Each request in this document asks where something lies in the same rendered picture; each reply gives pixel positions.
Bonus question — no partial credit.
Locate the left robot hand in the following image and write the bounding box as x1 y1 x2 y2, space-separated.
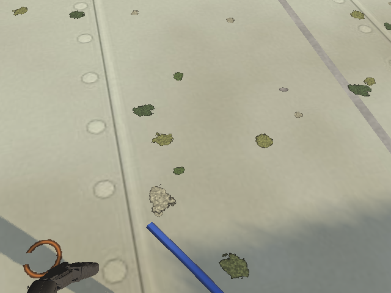
27 262 99 293

